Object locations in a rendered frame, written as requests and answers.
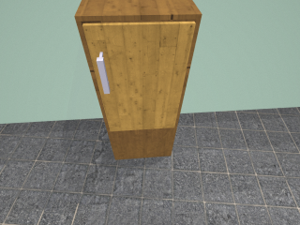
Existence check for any cupboard door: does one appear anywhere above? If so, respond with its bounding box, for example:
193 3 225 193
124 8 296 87
82 21 196 132

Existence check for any handle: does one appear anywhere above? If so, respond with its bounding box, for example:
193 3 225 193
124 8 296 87
97 52 111 94

